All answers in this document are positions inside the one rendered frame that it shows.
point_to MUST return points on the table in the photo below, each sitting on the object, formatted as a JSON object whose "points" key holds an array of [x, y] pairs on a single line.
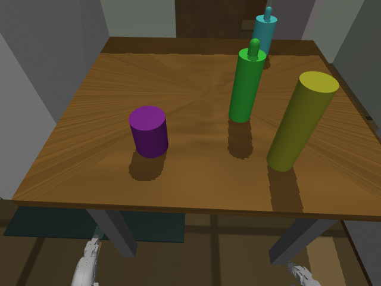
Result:
{"points": [[212, 165]]}

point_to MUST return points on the left robot hand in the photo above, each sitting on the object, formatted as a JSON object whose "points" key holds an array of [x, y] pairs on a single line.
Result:
{"points": [[86, 269]]}

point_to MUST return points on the right robot hand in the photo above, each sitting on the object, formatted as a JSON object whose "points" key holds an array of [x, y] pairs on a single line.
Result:
{"points": [[303, 275]]}

